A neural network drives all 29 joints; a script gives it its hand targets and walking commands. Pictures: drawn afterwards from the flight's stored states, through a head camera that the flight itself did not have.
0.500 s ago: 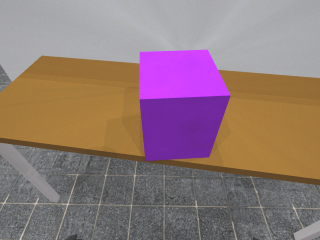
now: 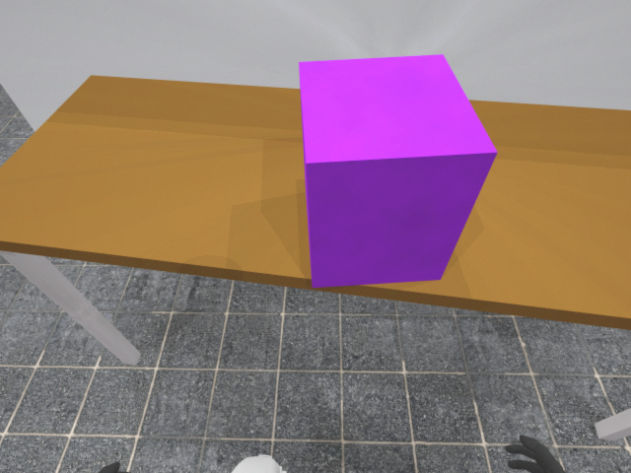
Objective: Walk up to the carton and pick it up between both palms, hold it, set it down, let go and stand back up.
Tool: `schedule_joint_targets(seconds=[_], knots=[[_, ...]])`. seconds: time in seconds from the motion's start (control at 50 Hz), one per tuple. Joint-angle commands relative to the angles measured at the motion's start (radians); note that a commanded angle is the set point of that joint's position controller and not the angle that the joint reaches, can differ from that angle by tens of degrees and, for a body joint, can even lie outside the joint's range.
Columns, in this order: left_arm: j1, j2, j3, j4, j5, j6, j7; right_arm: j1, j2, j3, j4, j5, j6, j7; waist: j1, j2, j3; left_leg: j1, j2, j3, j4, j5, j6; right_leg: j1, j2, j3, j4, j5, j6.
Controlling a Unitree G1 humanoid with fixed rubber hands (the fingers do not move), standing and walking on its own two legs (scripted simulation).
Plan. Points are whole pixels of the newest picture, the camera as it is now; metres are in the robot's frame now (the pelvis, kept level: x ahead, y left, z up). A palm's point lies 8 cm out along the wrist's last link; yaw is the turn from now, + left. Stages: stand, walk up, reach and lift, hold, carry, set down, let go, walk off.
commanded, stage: walk up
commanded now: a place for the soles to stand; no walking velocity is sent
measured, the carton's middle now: (374, 177) +0.51 -0.06 +0.08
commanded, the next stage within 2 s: none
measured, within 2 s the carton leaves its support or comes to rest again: neither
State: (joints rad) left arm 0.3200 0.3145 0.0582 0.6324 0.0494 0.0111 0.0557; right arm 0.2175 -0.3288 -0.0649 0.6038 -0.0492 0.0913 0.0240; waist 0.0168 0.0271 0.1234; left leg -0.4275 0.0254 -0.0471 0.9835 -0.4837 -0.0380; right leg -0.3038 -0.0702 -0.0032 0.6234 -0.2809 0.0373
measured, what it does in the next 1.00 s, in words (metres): steps on the spot: left foot, then right foot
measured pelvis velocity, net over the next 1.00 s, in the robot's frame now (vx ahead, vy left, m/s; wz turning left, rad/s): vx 0.00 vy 0.04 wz -0.22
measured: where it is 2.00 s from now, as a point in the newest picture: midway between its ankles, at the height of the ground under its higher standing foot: outside the picture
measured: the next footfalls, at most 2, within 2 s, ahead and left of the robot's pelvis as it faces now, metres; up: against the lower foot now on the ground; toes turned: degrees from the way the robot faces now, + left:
left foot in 0.08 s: +0.05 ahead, +0.17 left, +0.00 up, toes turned -3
right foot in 0.34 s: +0.02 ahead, -0.07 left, +0.00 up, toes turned -3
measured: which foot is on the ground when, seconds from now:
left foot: up 0.00-0.06, down 0.08-1.00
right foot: down 0.00-0.08, up 0.10-0.32, down 0.34-0.88, up 0.90-1.00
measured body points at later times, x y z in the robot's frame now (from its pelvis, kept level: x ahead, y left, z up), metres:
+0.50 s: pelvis -0.03 +0.05 +0.00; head -0.03 +0.05 +0.45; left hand +0.09 +0.31 -0.10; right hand +0.05 -0.22 -0.11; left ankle +0.01 +0.17 -0.73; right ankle -0.02 -0.07 -0.72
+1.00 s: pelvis +0.00 +0.04 +0.01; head +0.00 +0.04 +0.46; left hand +0.14 +0.28 -0.10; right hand +0.01 -0.25 -0.10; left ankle +0.01 +0.17 -0.72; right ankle +0.00 -0.09 -0.69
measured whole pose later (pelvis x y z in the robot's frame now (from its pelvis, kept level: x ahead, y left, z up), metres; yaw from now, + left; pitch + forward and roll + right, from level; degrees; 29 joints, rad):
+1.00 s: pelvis +0.00 +0.04 +0.01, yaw -13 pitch -2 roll +1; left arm 0.37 0.29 0.05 0.62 0.05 0.03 -0.06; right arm 0.36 -0.29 -0.02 0.69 -0.07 -0.04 -0.03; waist -0.01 -0.01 0.05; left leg -0.18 0.11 0.15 0.56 -0.33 0.00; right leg -0.43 -0.01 0.01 0.91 -0.45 0.01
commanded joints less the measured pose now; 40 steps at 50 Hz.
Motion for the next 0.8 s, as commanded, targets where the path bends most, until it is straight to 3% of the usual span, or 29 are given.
schedule_joint_targets(seconds=[0.0,0.02,0.04,0.06,0.08,0.1,0.12,0.14,0.16,0.18,0.26,0.3,0.32,0.34,0.36,0.38,0.42,0.46,0.52,0.62,0.78], knots=[[-0.032,0.189,0.061,-0.105,-0.003,-0.008,-0.012,0.043,-0.027,-0.009,-0.064,0.025,-0.032,0.010,-0.003,-0.243,-0.148,0.147,-0.005,0.067,-0.267,0.059,0.007,0.030,-0.135,0.121,-0.085,0.365,-0.203],[-0.040,0.188,0.056,-0.109,-0.013,-0.002,-0.021,0.073,-0.044,-0.019,-0.050,0.026,-0.042,0.007,-0.024,-0.209,-0.162,0.246,-0.035,0.109,-0.387,0.173,0.017,-0.029,-0.115,0.109,-0.035,0.296,-0.180],[-0.015,0.167,0.042,-0.111,-0.024,0.003,-0.031,0.095,-0.082,-0.033,-0.038,0.019,-0.052,0.002,-0.035,-0.118,-0.178,0.340,-0.058,0.118,-0.474,0.261,0.030,-0.106,-0.075,0.085,0.032,0.164,-0.140],[0.027,0.106,0.020,-0.122,-0.034,0.003,-0.037,0.109,-0.137,-0.042,-0.037,0.010,-0.064,-0.001,-0.049,0.039,-0.205,0.389,0.055,-0.028,-0.525,0.254,0.075,-0.181,-0.007,0.037,0.158,-0.027,-0.080],[0.035,0.052,0.004,-0.158,-0.046,0.008,-0.032,0.057,-0.235,-0.060,-0.071,0.022,-0.069,-0.008,-0.045,0.236,-0.180,0.221,0.309,-0.337,-0.634,0.215,0.211,-0.216,0.107,-0.001,0.318,-0.379,-0.028],[-0.001,0.091,0.026,-0.161,-0.033,0.023,-0.016,0.032,-0.245,-0.064,-0.071,0.030,-0.068,-0.019,-0.072,0.213,-0.113,0.070,0.374,-0.413,-0.694,0.122,0.326,-0.175,0.089,0.096,0.482,-0.426,-0.035],[-0.017,0.115,0.037,-0.154,-0.033,0.027,-0.015,0.000,-0.184,-0.041,-0.065,0.031,-0.073,-0.029,-0.061,0.134,-0.051,0.048,0.332,-0.346,-0.672,0.176,0.328,-0.207,0.089,0.142,0.549,-0.364,-0.031],[0.011,0.109,0.036,-0.142,-0.037,0.023,-0.016,-0.021,-0.151,-0.028,-0.061,0.021,-0.076,-0.035,-0.041,0.113,-0.035,0.068,0.302,-0.275,-0.635,0.246,0.307,-0.225,0.081,0.149,0.537,-0.327,-0.025],[0.054,0.105,0.035,-0.125,-0.034,0.018,-0.020,-0.044,-0.137,-0.020,-0.065,0.013,-0.077,-0.039,-0.018,0.117,-0.050,0.085,0.277,-0.230,-0.611,0.242,0.282,-0.206,0.069,0.142,0.490,-0.300,-0.019],[0.086,0.098,0.033,-0.106,-0.030,0.012,-0.026,-0.051,-0.120,-0.015,-0.064,0.011,-0.076,-0.038,-0.016,0.128,-0.069,0.111,0.246,-0.185,-0.606,0.225,0.258,-0.181,0.076,0.112,0.432,-0.282,-0.011],[0.065,0.060,0.026,-0.109,-0.021,-0.003,-0.048,0.005,-0.112,-0.013,-0.057,0.011,-0.077,-0.032,-0.040,0.145,-0.089,0.168,0.224,-0.144,-0.557,0.242,0.221,-0.070,0.075,0.032,0.109,-0.225,-0.007],[0.103,0.054,0.031,-0.104,-0.020,-0.012,-0.052,-0.001,-0.132,-0.012,-0.059,0.022,-0.073,-0.028,-0.002,0.121,-0.101,0.090,0.216,-0.111,-0.519,0.196,0.175,0.086,0.095,0.011,-0.106,-0.044,-0.036],[0.110,0.073,0.038,-0.104,-0.012,-0.019,-0.053,0.014,-0.123,-0.004,-0.060,0.030,-0.074,-0.024,0.004,0.080,-0.112,0.026,0.204,-0.091,-0.507,0.140,0.137,0.160,0.080,0.064,-0.157,0.014,-0.062],[0.089,0.119,0.049,-0.110,-0.001,-0.026,-0.054,0.038,-0.078,0.012,-0.073,0.041,-0.080,-0.020,-0.002,-0.040,-0.113,-0.056,0.148,-0.032,-0.444,0.041,0.086,0.184,-0.024,0.252,-0.201,-0.045,-0.114],[0.047,0.161,0.055,-0.108,-0.029,-0.027,-0.056,0.036,-0.039,0.021,-0.072,0.047,-0.078,-0.021,-0.019,-0.141,-0.110,0.067,0.033,0.068,-0.341,-0.001,0.039,-0.010,-0.108,0.385,-0.279,-0.246,-0.176],[0.000,0.144,0.046,-0.107,-0.040,-0.025,-0.057,0.040,-0.041,0.015,-0.063,0.037,-0.075,-0.022,-0.026,-0.130,-0.073,0.171,0.015,0.060,-0.318,0.032,0.042,-0.137,-0.107,0.382,-0.316,-0.346,-0.193],[-0.034,0.106,0.023,-0.105,-0.041,-0.022,-0.059,0.052,-0.046,0.014,-0.054,0.036,-0.092,-0.018,-0.041,-0.108,-0.034,0.206,0.027,0.045,-0.435,0.141,0.053,-0.166,-0.041,0.274,-0.280,-0.258,-0.138],[0.001,0.081,0.011,-0.091,-0.049,-0.019,-0.066,0.075,-0.074,0.006,-0.049,0.023,-0.110,-0.021,-0.032,-0.103,-0.048,0.208,0.069,-0.011,-0.503,0.092,0.069,-0.157,0.004,0.212,-0.236,-0.237,-0.094],[0.045,0.063,0.008,-0.072,-0.037,-0.021,-0.070,0.065,-0.097,0.005,-0.043,0.029,-0.119,-0.024,-0.004,-0.029,-0.058,0.107,0.117,-0.067,-0.583,0.033,0.089,-0.030,0.039,0.173,-0.145,-0.079,-0.079],[0.036,0.078,0.004,-0.065,-0.036,-0.034,-0.066,0.080,-0.088,0.016,-0.041,0.032,-0.117,-0.024,-0.009,-0.012,-0.103,0.145,0.103,-0.011,-0.551,0.164,0.081,0.007,0.023,0.194,-0.129,0.088,-0.086],[0.025,0.087,-0.002,-0.065,-0.042,-0.027,-0.062,0.088,-0.100,0.020,-0.042,0.032,-0.107,-0.027,-0.021,-0.024,-0.129,0.209,0.114,0.039,-0.517,0.250,0.087,-0.015,0.031,0.203,-0.108,0.166,-0.081]])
